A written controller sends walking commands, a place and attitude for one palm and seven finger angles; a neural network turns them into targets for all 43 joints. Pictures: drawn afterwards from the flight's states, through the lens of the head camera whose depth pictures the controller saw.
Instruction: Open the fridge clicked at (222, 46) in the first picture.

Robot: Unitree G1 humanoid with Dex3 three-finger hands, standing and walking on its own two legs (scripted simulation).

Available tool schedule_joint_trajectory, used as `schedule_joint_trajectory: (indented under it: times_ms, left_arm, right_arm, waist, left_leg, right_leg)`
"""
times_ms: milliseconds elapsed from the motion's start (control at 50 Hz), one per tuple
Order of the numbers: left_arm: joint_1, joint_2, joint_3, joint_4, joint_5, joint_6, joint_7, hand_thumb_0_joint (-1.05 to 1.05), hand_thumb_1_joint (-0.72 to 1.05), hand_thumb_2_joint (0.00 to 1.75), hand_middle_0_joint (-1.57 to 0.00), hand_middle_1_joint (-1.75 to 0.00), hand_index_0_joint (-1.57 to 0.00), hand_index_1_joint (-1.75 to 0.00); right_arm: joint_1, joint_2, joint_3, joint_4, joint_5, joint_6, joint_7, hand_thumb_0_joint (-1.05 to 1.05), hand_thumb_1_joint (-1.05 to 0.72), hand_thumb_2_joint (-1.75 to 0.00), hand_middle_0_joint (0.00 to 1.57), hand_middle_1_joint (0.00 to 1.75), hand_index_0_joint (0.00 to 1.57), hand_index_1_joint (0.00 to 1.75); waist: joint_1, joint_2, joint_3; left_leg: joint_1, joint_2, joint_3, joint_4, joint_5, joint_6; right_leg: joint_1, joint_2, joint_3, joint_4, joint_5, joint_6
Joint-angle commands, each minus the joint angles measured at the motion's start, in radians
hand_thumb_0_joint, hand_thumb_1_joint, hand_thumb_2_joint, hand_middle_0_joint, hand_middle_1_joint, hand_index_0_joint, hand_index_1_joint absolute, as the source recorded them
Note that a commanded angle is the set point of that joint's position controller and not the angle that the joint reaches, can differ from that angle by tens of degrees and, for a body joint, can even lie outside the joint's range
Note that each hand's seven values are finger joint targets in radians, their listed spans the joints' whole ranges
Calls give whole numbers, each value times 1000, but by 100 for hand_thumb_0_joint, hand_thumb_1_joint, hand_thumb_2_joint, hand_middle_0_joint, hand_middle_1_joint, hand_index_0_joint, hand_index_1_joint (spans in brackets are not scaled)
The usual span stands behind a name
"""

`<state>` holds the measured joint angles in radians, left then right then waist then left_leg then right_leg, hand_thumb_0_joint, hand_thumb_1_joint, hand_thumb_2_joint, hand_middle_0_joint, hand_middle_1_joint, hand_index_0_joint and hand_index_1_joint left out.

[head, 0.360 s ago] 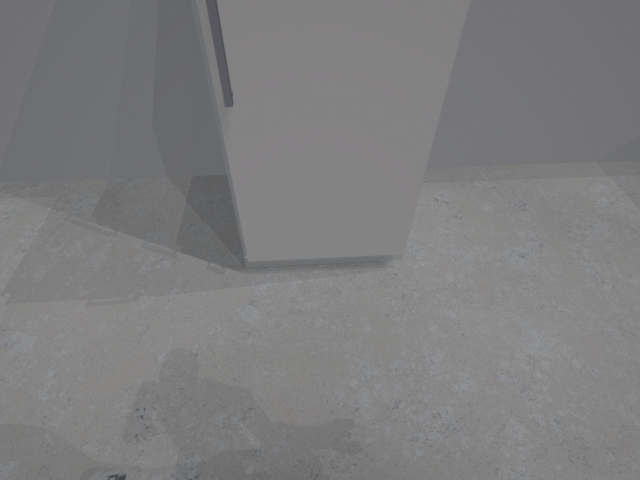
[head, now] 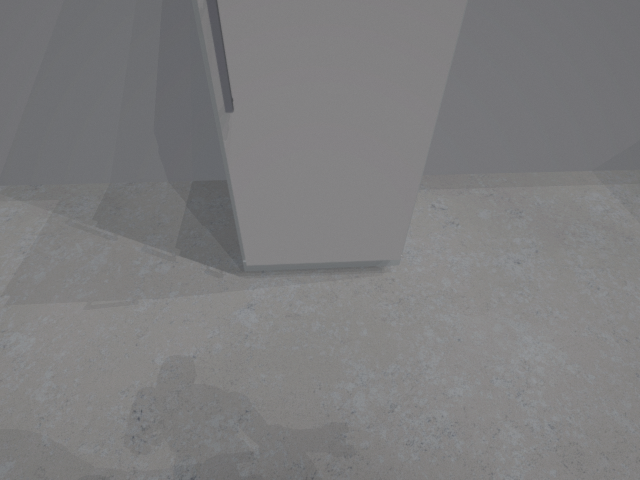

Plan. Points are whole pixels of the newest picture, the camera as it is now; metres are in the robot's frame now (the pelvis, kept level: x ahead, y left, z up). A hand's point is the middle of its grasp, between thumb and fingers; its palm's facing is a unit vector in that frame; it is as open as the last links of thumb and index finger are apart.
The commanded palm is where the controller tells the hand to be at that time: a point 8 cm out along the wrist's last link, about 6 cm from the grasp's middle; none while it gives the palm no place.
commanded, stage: stand and wait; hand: left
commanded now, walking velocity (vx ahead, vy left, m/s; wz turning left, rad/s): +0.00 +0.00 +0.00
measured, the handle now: (220, 46) +0.96 +0.30 +0.14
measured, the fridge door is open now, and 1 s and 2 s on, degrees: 0 0 0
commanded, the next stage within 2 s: look at it before walking up in 0.52 s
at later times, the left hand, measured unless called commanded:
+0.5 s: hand out of the picture +0.06 +0.24 -0.15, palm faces -0.02 -0.94 -0.34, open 7.4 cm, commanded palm none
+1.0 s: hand out of the picture +0.06 +0.24 -0.15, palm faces -0.02 -0.94 -0.33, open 7.4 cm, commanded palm none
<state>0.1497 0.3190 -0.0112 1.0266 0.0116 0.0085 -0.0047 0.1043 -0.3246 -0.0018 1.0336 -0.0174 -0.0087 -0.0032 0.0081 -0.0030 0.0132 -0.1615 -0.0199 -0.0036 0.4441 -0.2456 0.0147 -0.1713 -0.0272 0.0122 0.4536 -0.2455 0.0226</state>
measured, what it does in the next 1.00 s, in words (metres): stands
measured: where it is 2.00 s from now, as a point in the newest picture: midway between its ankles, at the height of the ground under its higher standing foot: outside the picture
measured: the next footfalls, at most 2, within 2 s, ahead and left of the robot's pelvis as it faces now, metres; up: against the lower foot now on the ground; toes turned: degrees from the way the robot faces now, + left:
right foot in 1.92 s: +0.32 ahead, -0.08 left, +0.00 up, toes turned -1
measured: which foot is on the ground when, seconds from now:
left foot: down 0.00-1.00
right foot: down 0.00-1.00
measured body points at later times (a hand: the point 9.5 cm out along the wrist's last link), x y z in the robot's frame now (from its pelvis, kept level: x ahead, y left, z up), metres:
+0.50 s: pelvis -0.01 -0.01 +0.00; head -0.01 -0.01 +0.45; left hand +0.06 +0.29 -0.13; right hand +0.06 -0.31 -0.13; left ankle +0.00 +0.11 -0.74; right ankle +0.00 -0.13 -0.74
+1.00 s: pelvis -0.01 -0.01 +0.00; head +0.00 -0.01 +0.45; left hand +0.07 +0.28 -0.13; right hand +0.07 -0.31 -0.13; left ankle +0.00 +0.11 -0.74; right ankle +0.00 -0.13 -0.74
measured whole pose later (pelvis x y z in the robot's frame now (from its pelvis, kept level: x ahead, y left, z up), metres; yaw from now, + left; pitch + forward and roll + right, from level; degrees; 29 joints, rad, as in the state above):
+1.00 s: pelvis -0.01 -0.01 +0.00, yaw +0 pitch -2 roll +0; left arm 0.14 0.34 -0.01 1.08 0.01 0.00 -0.01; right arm 0.12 -0.34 0.00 1.11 -0.01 -0.01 0.00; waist 0.00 0.00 0.03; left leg -0.15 0.00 -0.01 0.37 -0.20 0.00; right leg -0.16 -0.01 0.01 0.38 -0.20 0.01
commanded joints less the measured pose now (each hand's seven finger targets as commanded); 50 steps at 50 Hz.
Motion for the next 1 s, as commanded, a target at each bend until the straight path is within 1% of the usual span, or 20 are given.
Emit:
schedule_joint_trajectory:
  times_ms: [0, 20, 40, 120, 220, 260, 280, 340, 500, 580, 620, 640, 660, 700, 740, 800, 840, 920, 940, 980]
  left_arm:
    - [-52, 217, 48, -61, 1, -30, 18, 0, 90, 90, -20, -30, -20, -30]
    - [-49, 219, 50, -59, 1, -31, 17, 0, 90, 90, -20, -30, -20, -30]
    - [-51, 220, 49, -55, 1, -31, 17, 0, 90, 90, -20, -30, -20, -30]
    - [-45, 221, 49, -41, 0, -33, 17, 0, 90, 90, -20, -30, -20, -30]
    - [-46, 225, 48, -25, 0, -33, 17, 0, 90, 90, -20, -30, -20, -30]
    - [-46, 225, 47, -20, -1, -32, 16, 0, 90, 90, -20, -30, -20, -30]
    - [-48, 226, 48, -18, 0, -32, 16, 0, 90, 90, -20, -30, -20, -30]
    - [-47, 227, 47, -15, 0, -33, 17, 0, 90, 90, -20, -30, -20, -30]
    - [-50, 228, 46, -11, 0, -32, 15, 0, 90, 90, -20, -30, -20, -30]
    - [-49, 226, 47, -14, 1, -35, 16, 0, 90, 90, -20, -30, -20, -30]
    - [-48, 227, 47, -15, 1, -35, 16, 0, 90, 90, -20, -30, -20, -30]
    - [-51, 227, 47, -14, 1, -35, 16, 0, 90, 90, -20, -30, -20, -30]
    - [-49, 226, 46, -14, 1, -36, 16, 0, 90, 90, -20, -30, -20, -30]
    - [-49, 225, 46, -12, 0, -35, 16, 0, 90, 90, -20, -30, -20, -30]
    - [-47, 225, 47, -13, 1, -36, 16, 0, 90, 90, -20, -30, -20, -30]
    - [-52, 227, 46, -12, 1, -36, 16, 0, 90, 90, -20, -30, -20, -30]
    - [-50, 227, 47, -13, 1, -36, 16, 0, 90, 90, -20, -30, -20, -30]
    - [-46, 228, 46, -12, 1, -38, 16, 0, 90, 90, -20, -30, -20, -30]
    - [-47, 227, 47, -11, 1, -38, 16, 0, 90, 90, -20, -30, -20, -30]
    - [-50, 228, 45, -10, 0, -37, 16, 0, 90, 90, -20, -30, -20, -30]
  right_arm:
    - [-49, -207, -45, -53, 6, -27, -10, 0, -90, -90, 20, 30, 20, 30]
    - [-47, -209, -44, -52, 7, -26, -10, 0, -90, -90, 20, 30, 20, 30]
    - [-42, -210, -44, -46, 7, -27, -10, 0, -90, -90, 20, 30, 20, 30]
    - [-36, -214, -42, -31, 8, -28, -10, 0, -90, -90, 20, 30, 20, 30]
    - [-27, -216, -40, -12, 9, -26, -9, 0, -90, -90, 20, 30, 20, 30]
    - [-23, -218, -39, -5, 9, -26, -9, 0, -90, -90, 20, 30, 20, 30]
    - [-21, -215, -39, -2, 9, -26, -8, 0, -90, -90, 20, 30, 20, 30]
    - [-17, -218, -39, 4, 9, -26, -8, 0, -90, -90, 20, 30, 20, 30]
    - [-15, -219, -36, 10, 8, -24, -7, 0, -90, -90, 20, 30, 20, 30]
    - [-13, -217, -38, 12, 8, -26, -6, 0, -90, -90, 20, 30, 20, 30]
    - [-17, -219, -38, 10, 9, -26, -7, 0, -90, -90, 20, 30, 20, 30]
    - [-18, -217, -38, 11, 9, -26, -7, 0, -90, -90, 20, 30, 20, 30]
    - [-16, -217, -38, 9, 8, -27, -7, 0, -90, -90, 20, 30, 20, 30]
    - [-21, -218, -38, 11, 9, -28, -7, 0, -90, -90, 20, 30, 20, 30]
    - [-21, -218, -38, 11, 9, -28, -8, 0, -90, -90, 20, 30, 20, 30]
    - [-23, -218, -36, 11, 10, -27, -8, 0, -90, -90, 20, 30, 20, 30]
    - [-22, -218, -36, 11, 10, -27, -7, 0, -90, -90, 20, 30, 20, 30]
    - [-25, -220, -37, 11, 11, -28, -8, 0, -90, -90, 20, 30, 20, 30]
    - [-27, -219, -36, 10, 11, -28, -9, 0, -90, -90, 20, 30, 20, 30]
    - [-29, -221, -36, 12, 11, -26, -8, 0, -90, -90, 20, 30, 20, 30]
  waist:
    - [-8, 4, -37]
    - [-7, -4, -40]
    - [-9, 3, -43]
    - [-5, 4, -47]
    - [-6, -11, -33]
    - [-6, 6, -28]
    - [-6, -8, -23]
    - [-6, -5, -29]
    - [-8, -10, -9]
    - [-10, -17, -26]
    - [-8, -3, -25]
    - [-7, -2, -21]
    - [-8, -10, -32]
    - [-7, 1, -33]
    - [-7, -3, -40]
    - [-8, -11, -23]
    - [-8, -4, -32]
    - [-7, 1, -50]
    - [-7, -5, -46]
    - [-7, -3, -36]
  left_leg:
    - [-6, 120, -98, -97, 143, 23]
    - [-2, 121, -98, -96, 141, 24]
    - [-6, 122, -98, -100, 136, 23]
    - [2, 125, -102, -104, 149, 22]
    - [-3, 125, -105, -117, 119, 19]
    - [-9, 126, -107, -126, 97, 18]
    - [-13, 125, -108, -127, 98, 18]
    - [-7, 127, -107, -129, 103, 17]
    - [-13, 125, -107, -138, 74, 14]
    - [-1, 126, -108, -132, 96, 14]
    - [1, 130, -106, -131, 109, 14]
    - [-2, 129, -108, -133, 110, 13]
    - [6, 131, -105, -131, 121, 13]
    - [11, 132, -106, -136, 124, 14]
    - [14, 133, -105, -133, 138, 14]
    - [7, 130, -106, -136, 128, 11]
    - [10, 131, -107, -136, 129, 12]
    - [29, 135, -103, -130, 168, 12]
    - [28, 136, -102, -130, 176, 12]
    - [23, 135, -102, -136, 157, 11]
  right_leg:
    - [4, -86, 81, -87, 126, -50]
    - [3, -86, 85, -90, 121, -52]
    - [9, -88, 82, -93, 116, -51]
    - [16, -88, 85, -99, 128, -52]
    - [11, -90, 90, -117, 93, -52]
    - [9, -89, 94, -124, 68, -51]
    - [10, -89, 96, -126, 70, -52]
    - [11, -90, 95, -127, 71, -51]
    - [-11, -89, 104, -145, 28, -52]
    - [-7, -90, 107, -144, 46, -53]
    - [-5, -89, 100, -140, 67, -52]
    - [-3, -90, 99, -139, 71, -51]
    - [1, -90, 100, -137, 85, -52]
    - [6, -89, 98, -137, 93, -50]
    - [12, -90, 96, -134, 109, -50]
    - [9, -89, 99, -143, 101, -50]
    - [12, -90, 96, -141, 97, -50]
    - [24, -92, 93, -137, 145, -51]
    - [27, -93, 90, -137, 157, -50]
    - [23, -92, 93, -142, 139, -49]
